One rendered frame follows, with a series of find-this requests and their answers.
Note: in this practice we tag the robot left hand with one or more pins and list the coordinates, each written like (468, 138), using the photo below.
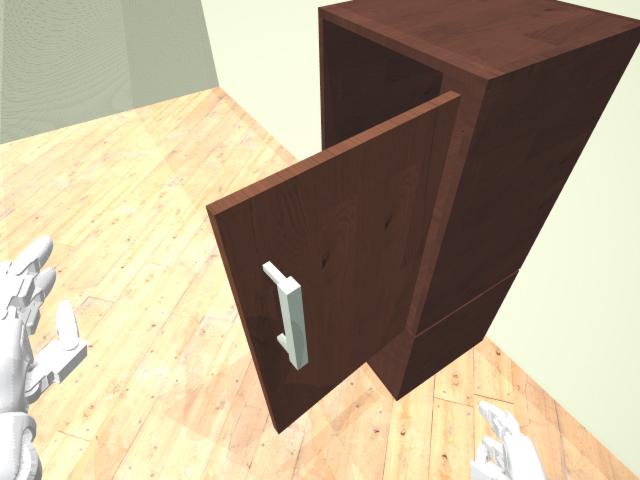
(23, 290)

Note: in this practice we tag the cupboard door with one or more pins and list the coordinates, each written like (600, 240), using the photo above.
(349, 225)

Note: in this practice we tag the handle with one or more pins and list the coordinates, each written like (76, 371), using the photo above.
(290, 297)

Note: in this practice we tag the robot left forearm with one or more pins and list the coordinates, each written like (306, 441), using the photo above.
(18, 457)

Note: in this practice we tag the robot right hand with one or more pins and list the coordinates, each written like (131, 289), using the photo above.
(516, 457)

